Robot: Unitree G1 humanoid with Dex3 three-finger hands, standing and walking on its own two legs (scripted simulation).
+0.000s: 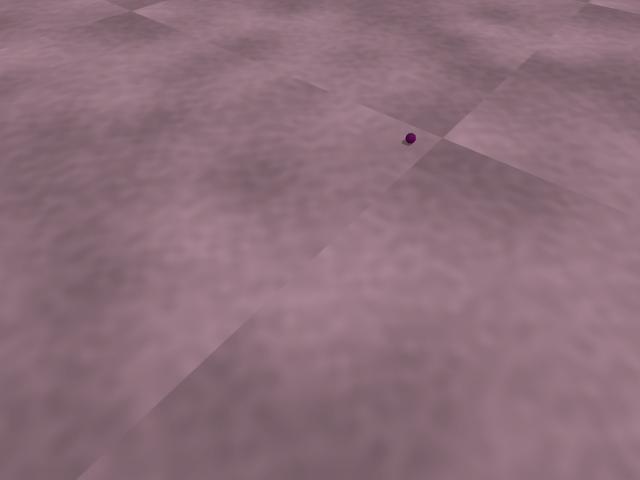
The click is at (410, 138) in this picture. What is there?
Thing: free ball
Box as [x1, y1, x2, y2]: [406, 133, 415, 143]
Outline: 412,133 407,134 407,142 410,143 414,141 415,136
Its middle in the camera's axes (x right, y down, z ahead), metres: +0.50 -0.55 +2.17
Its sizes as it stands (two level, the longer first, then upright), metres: 0.056 0.056 0.056
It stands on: the floor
